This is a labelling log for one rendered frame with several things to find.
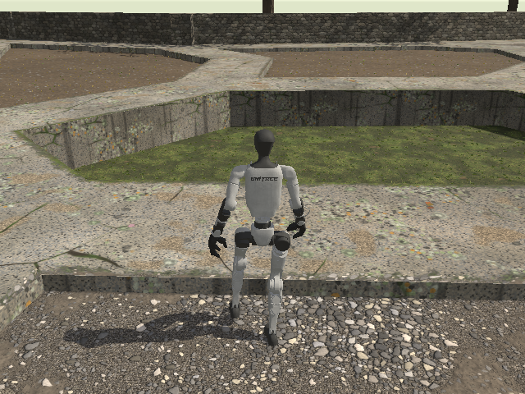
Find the robot left upper arm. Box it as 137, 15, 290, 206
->
224, 165, 247, 211

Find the left robot forearm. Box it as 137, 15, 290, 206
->
211, 198, 231, 237

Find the left robot hand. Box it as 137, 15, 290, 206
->
208, 234, 227, 258

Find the robot right shin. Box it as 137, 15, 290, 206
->
268, 279, 283, 334

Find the right robot foot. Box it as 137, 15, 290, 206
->
264, 323, 278, 346

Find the right robot forearm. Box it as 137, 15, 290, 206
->
293, 198, 305, 226

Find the robot right upper arm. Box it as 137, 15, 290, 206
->
281, 165, 302, 209

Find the right robot hand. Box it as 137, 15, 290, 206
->
286, 221, 306, 239

